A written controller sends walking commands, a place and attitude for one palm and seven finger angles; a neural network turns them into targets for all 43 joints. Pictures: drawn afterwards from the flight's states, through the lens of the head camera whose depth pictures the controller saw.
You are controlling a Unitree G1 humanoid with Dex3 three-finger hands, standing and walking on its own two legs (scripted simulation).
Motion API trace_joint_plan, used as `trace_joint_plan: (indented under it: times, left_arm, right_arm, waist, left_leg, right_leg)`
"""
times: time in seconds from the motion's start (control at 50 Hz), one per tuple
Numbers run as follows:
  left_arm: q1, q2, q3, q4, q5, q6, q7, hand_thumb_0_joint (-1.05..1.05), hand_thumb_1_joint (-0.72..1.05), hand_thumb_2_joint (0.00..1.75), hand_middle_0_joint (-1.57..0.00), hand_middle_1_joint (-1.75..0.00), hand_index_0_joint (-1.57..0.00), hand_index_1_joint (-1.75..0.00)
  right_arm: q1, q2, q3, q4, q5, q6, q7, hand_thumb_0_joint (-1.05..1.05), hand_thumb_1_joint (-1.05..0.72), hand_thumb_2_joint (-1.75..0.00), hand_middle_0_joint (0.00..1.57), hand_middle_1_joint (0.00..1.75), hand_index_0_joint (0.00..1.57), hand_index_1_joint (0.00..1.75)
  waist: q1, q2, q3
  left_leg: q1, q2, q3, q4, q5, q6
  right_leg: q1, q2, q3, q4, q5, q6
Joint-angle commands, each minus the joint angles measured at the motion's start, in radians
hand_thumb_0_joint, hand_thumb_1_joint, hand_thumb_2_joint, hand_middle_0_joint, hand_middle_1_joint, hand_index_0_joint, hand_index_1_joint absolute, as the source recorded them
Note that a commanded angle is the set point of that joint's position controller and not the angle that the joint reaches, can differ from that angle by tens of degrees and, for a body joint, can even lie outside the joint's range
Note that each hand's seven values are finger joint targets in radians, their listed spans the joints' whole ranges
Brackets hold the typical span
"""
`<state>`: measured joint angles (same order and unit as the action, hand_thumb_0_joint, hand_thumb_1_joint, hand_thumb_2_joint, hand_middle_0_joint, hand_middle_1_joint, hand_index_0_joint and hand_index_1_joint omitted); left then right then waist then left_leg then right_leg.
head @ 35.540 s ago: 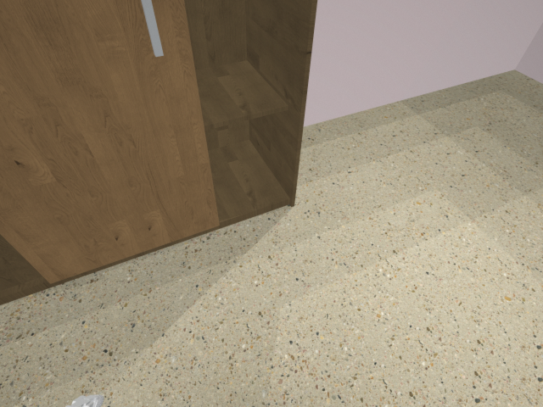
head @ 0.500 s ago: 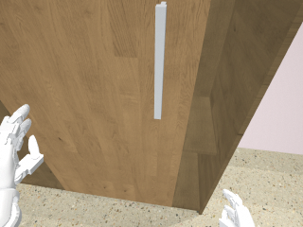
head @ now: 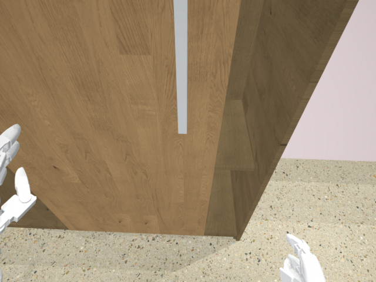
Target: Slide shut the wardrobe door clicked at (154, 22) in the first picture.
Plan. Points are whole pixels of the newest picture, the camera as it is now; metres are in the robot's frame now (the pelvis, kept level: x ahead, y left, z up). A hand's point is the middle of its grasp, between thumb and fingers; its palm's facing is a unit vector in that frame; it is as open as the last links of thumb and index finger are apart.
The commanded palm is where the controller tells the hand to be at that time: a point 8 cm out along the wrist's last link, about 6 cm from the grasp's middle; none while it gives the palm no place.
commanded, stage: step back with the hand held close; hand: left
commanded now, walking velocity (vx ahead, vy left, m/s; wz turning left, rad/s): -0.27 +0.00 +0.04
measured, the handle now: (182, 69) +0.45 +0.04 +0.25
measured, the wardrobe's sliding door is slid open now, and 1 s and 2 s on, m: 0.17 0.17 0.17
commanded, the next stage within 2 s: stop stepping back and stand still in 1.50 s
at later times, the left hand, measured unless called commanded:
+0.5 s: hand out of the picture +0.15 +0.27 +0.17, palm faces +0.49 -0.77 -0.40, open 7.4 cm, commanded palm +0.08 +0.31 +0.18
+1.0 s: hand out of the picture +0.12 +0.25 +0.17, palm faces +0.45 -0.78 -0.44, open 7.4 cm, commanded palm +0.04 +0.30 +0.18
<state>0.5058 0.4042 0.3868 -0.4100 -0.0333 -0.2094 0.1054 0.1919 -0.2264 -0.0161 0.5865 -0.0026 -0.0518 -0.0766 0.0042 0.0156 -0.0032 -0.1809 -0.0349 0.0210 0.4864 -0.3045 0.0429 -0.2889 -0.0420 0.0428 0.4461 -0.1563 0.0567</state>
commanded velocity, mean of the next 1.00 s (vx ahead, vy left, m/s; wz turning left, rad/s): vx -0.35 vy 0.00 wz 0.03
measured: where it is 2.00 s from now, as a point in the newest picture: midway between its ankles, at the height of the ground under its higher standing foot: outside the picture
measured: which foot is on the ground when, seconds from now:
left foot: down 0.00-1.00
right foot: down 0.00-1.00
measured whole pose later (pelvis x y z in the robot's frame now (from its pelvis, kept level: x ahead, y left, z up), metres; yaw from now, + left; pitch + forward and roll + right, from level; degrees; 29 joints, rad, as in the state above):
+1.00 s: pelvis -0.09 +0.00 -0.02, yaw +2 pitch +0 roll -2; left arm 0.47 0.44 0.48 -0.56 0.01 -0.34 0.14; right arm 0.24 -0.20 -0.02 0.58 -0.02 -0.09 -0.07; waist -0.03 -0.06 0.03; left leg -0.45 -0.02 -0.01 0.74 -0.29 0.04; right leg -0.49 0.00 0.05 0.67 -0.15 0.03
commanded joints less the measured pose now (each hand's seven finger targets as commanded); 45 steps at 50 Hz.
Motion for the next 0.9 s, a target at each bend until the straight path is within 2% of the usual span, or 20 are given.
trace_joint_plan:
  times: [0.0,0.08,0.16,0.22,0.24,0.28,0.34,0.4,0.48,0.56,0.62,0.64,0.66,0.7,0.74,0.8,0.82,0.84,0.86,0.88]
  left_arm:
    - [-0.027,0.197,0.169,-0.239,-0.008,-0.081,0.035,0.00,0.90,0.90,-0.20,-0.30,-0.20,-0.30]
    - [-0.071,0.180,0.150,-0.232,-0.003,-0.084,0.040,0.00,0.90,0.90,-0.20,-0.30,-0.20,-0.30]
    - [-0.125,0.170,0.132,-0.233,0.010,-0.099,0.045,0.00,0.90,0.90,-0.20,-0.30,-0.20,-0.30]
    - [-0.137,0.172,0.133,-0.231,0.018,-0.113,0.051,0.00,0.90,0.90,-0.20,-0.30,-0.20,-0.30]
    - [-0.147,0.186,0.144,-0.244,0.022,-0.118,0.053,0.00,0.90,0.90,-0.20,-0.30,-0.20,-0.30]
    - [-0.153,0.173,0.137,-0.259,0.027,-0.128,0.055,0.00,0.90,0.90,-0.20,-0.30,-0.20,-0.30]
    - [-0.150,0.184,0.159,-0.266,0.034,-0.138,0.059,0.00,0.90,0.90,-0.20,-0.30,-0.20,-0.30]
    - [-0.156,0.176,0.161,-0.276,0.033,-0.144,0.057,0.00,0.90,0.90,-0.20,-0.30,-0.20,-0.30]
    - [-0.167,0.178,0.160,-0.282,0.032,-0.148,0.052,0.00,0.90,0.90,-0.20,-0.30,-0.20,-0.30]
    - [-0.153,0.183,0.173,-0.299,0.035,-0.163,0.050,0.00,0.90,0.90,-0.20,-0.30,-0.20,-0.30]
    - [-0.131,0.185,0.194,-0.326,0.035,-0.172,0.047,0.00,0.90,0.90,-0.20,-0.30,-0.20,-0.30]
    - [-0.112,0.202,0.211,-0.310,0.033,-0.168,0.048,0.00,0.90,0.90,-0.20,-0.30,-0.20,-0.30]
    - [-0.117,0.187,0.199,-0.333,0.030,-0.169,0.046,0.00,0.90,0.90,-0.20,-0.30,-0.20,-0.30]
    - [-0.118,0.196,0.209,-0.328,0.028,-0.168,0.044,0.00,0.90,0.90,-0.20,-0.30,-0.20,-0.30]
    - [-0.123,0.210,0.219,-0.327,0.029,-0.167,0.043,0.00,0.90,0.90,-0.20,-0.30,-0.20,-0.30]
    - [-0.111,0.212,0.210,-0.330,0.024,-0.167,0.045,0.00,0.90,0.90,-0.20,-0.30,-0.20,-0.30]
    - [-0.109,0.209,0.204,-0.331,0.022,-0.167,0.049,0.00,0.90,0.90,-0.20,-0.30,-0.20,-0.30]
    - [-0.106,0.225,0.214,-0.347,0.021,-0.171,0.054,0.00,0.90,0.90,-0.20,-0.30,-0.20,-0.30]
    - [-0.090,0.215,0.206,-0.355,0.019,-0.176,0.057,0.00,0.90,0.90,-0.20,-0.30,-0.20,-0.30]
    - [-0.081,0.217,0.210,-0.358,0.019,-0.179,0.061,0.00,0.90,0.90,-0.20,-0.30,-0.20,-0.30]
  right_arm:
    - [-0.098,-0.111,-0.036,-0.177,0.002,-0.051,-0.015,0.00,-0.90,-0.90,0.20,0.30,0.20,0.30]
    - [-0.086,-0.119,-0.035,-0.172,0.002,-0.059,-0.017,0.00,-0.90,-0.90,0.20,0.30,0.20,0.30]
    - [-0.068,-0.122,-0.038,-0.165,0.004,-0.074,-0.014,0.00,-0.90,-0.90,0.20,0.30,0.20,0.30]
    - [-0.060,-0.125,-0.039,-0.160,0.003,-0.085,-0.009,0.00,-0.90,-0.90,0.20,0.30,0.20,0.30]
    - [-0.058,-0.132,-0.040,-0.159,0.000,-0.087,-0.011,0.00,-0.90,-0.90,0.20,0.30,0.20,0.30]
    - [-0.056,-0.132,-0.038,-0.162,0.001,-0.096,-0.008,0.00,-0.90,-0.90,0.20,0.30,0.20,0.30]
    - [-0.057,-0.135,-0.039,-0.162,0.002,-0.106,-0.007,0.00,-0.90,-0.90,0.20,0.30,0.20,0.30]
    - [-0.048,-0.130,-0.039,-0.161,-0.003,-0.114,-0.002,0.00,-0.90,-0.90,0.20,0.30,0.20,0.30]
    - [-0.044,-0.130,-0.040,-0.156,-0.008,-0.116,0.002,0.00,-0.90,-0.90,0.20,0.30,0.20,0.30]
    - [-0.045,-0.128,-0.043,-0.153,-0.013,-0.112,0.004,0.00,-0.90,-0.90,0.20,0.30,0.20,0.30]
    - [-0.049,-0.130,-0.047,-0.159,-0.014,-0.113,0.006,0.00,-0.90,-0.90,0.20,0.30,0.20,0.30]
    - [-0.049,-0.129,-0.046,-0.156,-0.019,-0.111,0.002,0.00,-0.90,-0.90,0.20,0.30,0.20,0.30]
    - [-0.048,-0.125,-0.048,-0.158,-0.017,-0.109,0.004,0.00,-0.90,-0.90,0.20,0.30,0.20,0.30]
    - [-0.047,-0.124,-0.049,-0.157,-0.019,-0.106,0.003,0.00,-0.90,-0.90,0.20,0.30,0.20,0.30]
    - [-0.033,-0.123,-0.055,-0.155,-0.022,-0.098,0.002,0.00,-0.90,-0.90,0.20,0.30,0.20,0.30]
    - [-0.029,-0.112,-0.055,-0.154,-0.022,-0.084,0.009,0.00,-0.90,-0.90,0.20,0.30,0.20,0.30]
    - [-0.022,-0.110,-0.055,-0.150,-0.021,-0.078,0.013,0.00,-0.90,-0.90,0.20,0.30,0.20,0.30]
    - [-0.021,-0.116,-0.056,-0.149,-0.023,-0.075,0.012,0.00,-0.90,-0.90,0.20,0.30,0.20,0.30]
    - [-0.018,-0.108,-0.051,-0.148,-0.022,-0.073,0.011,0.00,-0.90,-0.90,0.20,0.30,0.20,0.30]
    - [-0.021,-0.113,-0.052,-0.151,-0.021,-0.074,0.007,0.00,-0.90,-0.90,0.20,0.30,0.20,0.30]
  waist:
    - [0.025,0.035,-0.161]
    - [0.020,0.051,-0.090]
    - [0.010,0.005,-0.044]
    - [0.006,0.001,-0.038]
    - [0.007,0.017,-0.039]
    - [0.005,0.045,-0.041]
    - [0.010,0.102,-0.057]
    - [0.010,0.079,-0.057]
    - [0.003,0.018,-0.023]
    - [0.002,0.036,-0.050]
    - [0.006,0.098,-0.102]
    - [0.009,0.095,-0.105]
    - [0.007,0.087,-0.115]
    - [0.005,0.060,-0.108]
    - [0.000,-0.013,-0.099]
    - [-0.006,-0.089,-0.091]
    - [-0.011,-0.106,-0.089]
    - [-0.014,-0.070,-0.095]
    - [-0.020,-0.050,-0.108]
    - [-0.021,-0.012,-0.114]
  left_leg:
    - [-0.162,0.113,-0.077,-0.091,0.301,0.000]
    - [-0.286,0.118,-0.090,-0.109,0.067,0.021]
    - [-0.353,0.100,-0.097,-0.091,-0.176,0.031]
    - [-0.362,0.094,-0.107,-0.074,-0.247,0.037]
    - [-0.371,0.099,-0.117,-0.083,-0.256,0.038]
    - [-0.415,0.119,-0.140,-0.109,-0.293,0.048]
    - [-0.505,0.157,-0.176,-0.150,-0.304,0.066]
    - [-0.537,0.154,-0.168,-0.116,-0.282,0.065]
    - [-0.501,0.120,-0.143,-0.048,-0.266,0.048]
    - [-0.510,0.135,-0.163,-0.057,-0.223,0.051]
    - [-0.541,0.174,-0.183,-0.077,-0.165,0.066]
    - [-0.550,0.183,-0.191,-0.079,-0.130,0.066]
    - [-0.553,0.186,-0.189,-0.066,-0.109,0.065]
    - [-0.558,0.164,-0.163,-0.016,-0.133,0.059]
    - [-0.532,0.113,-0.137,0.036,-0.201,0.036]
    - [-0.408,0.055,-0.100,0.136,-0.270,0.013]
    - [-0.353,0.045,-0.103,0.161,-0.253,0.007]
    - [-0.304,0.049,-0.109,0.148,-0.217,0.007]
    - [-0.271,0.062,-0.117,0.107,-0.192,0.010]
    - [-0.307,0.083,-0.139,0.040,-0.204,0.021]
  right_leg:
    - [0.223,-0.035,-0.001,0.072,0.339,-0.050]
    - [0.198,-0.029,0.033,0.079,0.179,-0.052]
    - [0.132,-0.041,0.075,0.033,-0.008,-0.065]
    - [0.086,-0.046,0.090,0.004,-0.110,-0.071]
    - [0.089,-0.039,0.084,0.013,-0.120,-0.071]
    - [0.116,-0.024,0.066,0.062,-0.119,-0.065]
    - [0.208,0.006,0.035,0.179,-0.020,-0.055]
    - [0.230,0.000,0.049,0.213,0.041,-0.059]
    - [0.134,-0.023,0.097,0.156,0.022,-0.077]
    - [0.148,-0.013,0.085,0.190,0.046,-0.077]
    - [0.221,0.013,0.050,0.296,0.138,-0.064]
    - [0.226,0.019,0.044,0.313,0.150,-0.061]
    - [0.235,0.019,0.047,0.321,0.163,-0.061]
    - [0.217,-0.006,0.094,0.297,0.183,-0.073]
    - [0.160,-0.046,0.161,0.198,0.154,-0.094]
    - [-0.012,-0.125,0.251,0.007,-0.113,-0.134]
    - [-0.073,-0.140,0.255,-0.044,-0.205,-0.145]
    - [-0.113,-0.137,0.230,-0.051,-0.222,-0.146]
    - [-0.126,-0.114,0.179,-0.025,-0.215,-0.130]
    - [-0.083,-0.070,0.133,0.016,-0.201,-0.106]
